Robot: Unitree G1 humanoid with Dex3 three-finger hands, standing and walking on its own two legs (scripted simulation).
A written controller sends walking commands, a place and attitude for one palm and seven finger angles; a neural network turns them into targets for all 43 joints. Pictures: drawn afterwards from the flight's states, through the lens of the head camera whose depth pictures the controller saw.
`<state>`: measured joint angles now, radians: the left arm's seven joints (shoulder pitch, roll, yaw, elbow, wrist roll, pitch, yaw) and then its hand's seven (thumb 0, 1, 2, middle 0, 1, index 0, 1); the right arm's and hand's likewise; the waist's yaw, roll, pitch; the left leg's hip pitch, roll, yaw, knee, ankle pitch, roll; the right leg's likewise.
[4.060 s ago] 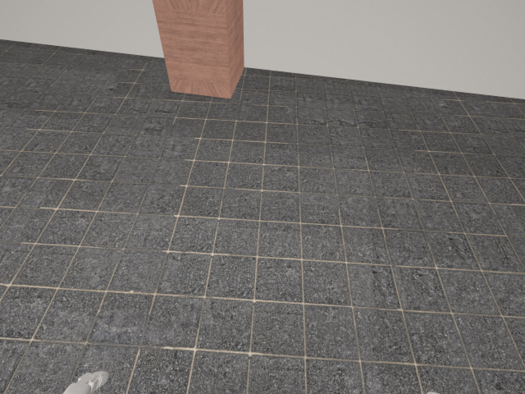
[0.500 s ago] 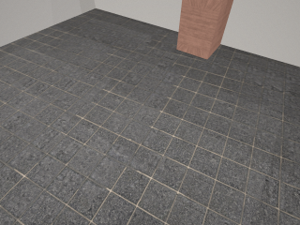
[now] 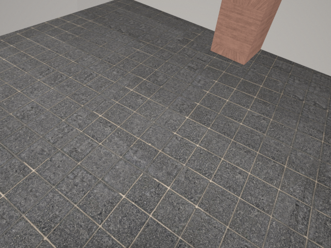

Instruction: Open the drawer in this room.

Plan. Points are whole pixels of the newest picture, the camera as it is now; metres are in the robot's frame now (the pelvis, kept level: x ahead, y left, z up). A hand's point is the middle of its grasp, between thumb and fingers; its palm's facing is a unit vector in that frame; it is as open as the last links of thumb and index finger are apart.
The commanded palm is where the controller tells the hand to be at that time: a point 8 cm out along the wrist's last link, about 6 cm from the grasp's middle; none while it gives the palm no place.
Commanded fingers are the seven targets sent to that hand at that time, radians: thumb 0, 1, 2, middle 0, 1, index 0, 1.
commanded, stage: turn or walk to find it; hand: left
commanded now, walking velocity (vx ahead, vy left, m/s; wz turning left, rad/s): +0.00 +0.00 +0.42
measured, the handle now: out of the picture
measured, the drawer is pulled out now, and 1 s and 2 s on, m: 0.00 0.00 0.00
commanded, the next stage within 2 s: stand and wait in 0.06 s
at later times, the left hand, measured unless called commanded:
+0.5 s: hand out of the picture +0.02 +0.16 -0.15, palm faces +0.09 -0.97 -0.23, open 7.3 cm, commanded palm none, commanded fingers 0.00 0.90 0.90 -0.20 -0.30 -0.20 -0.30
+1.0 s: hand out of the picture -0.02 +0.15 -0.16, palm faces +0.08 -0.98 -0.17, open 7.3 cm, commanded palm none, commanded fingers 0.00 0.90 0.90 -0.20 -0.30 -0.20 -0.30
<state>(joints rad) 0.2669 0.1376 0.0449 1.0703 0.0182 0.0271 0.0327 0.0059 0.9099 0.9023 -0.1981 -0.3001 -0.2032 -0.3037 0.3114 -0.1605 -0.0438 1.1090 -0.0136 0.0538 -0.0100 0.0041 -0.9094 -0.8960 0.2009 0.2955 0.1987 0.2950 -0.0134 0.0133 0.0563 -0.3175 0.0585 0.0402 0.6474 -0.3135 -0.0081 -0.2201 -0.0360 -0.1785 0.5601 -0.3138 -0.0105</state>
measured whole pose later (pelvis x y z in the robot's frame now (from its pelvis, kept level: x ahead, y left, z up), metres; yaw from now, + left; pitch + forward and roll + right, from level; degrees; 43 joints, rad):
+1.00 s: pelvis +0.00 -0.02 +0.01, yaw +2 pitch -2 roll +0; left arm 0.29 0.14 0.01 1.13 0.00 0.00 0.03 0.00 0.91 0.90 -0.20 -0.30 -0.20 -0.30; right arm 0.27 -0.13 -0.01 1.15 0.00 0.00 -0.03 0.00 -0.91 -0.90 0.20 0.30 0.20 0.30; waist 0.00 0.01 0.05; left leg -0.21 0.04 0.02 0.43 -0.20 -0.02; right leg -0.14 -0.01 -0.04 0.42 -0.25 0.00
